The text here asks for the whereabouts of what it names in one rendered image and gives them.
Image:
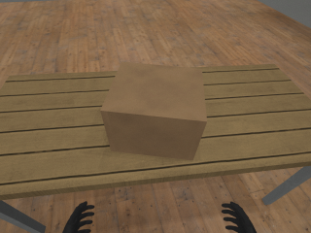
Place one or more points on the carton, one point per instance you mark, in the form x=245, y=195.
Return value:
x=155, y=110

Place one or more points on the robot right hand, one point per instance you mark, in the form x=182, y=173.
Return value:
x=244, y=225

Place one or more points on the table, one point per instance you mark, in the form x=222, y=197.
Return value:
x=53, y=139

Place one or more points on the robot left hand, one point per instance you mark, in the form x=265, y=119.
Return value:
x=73, y=224

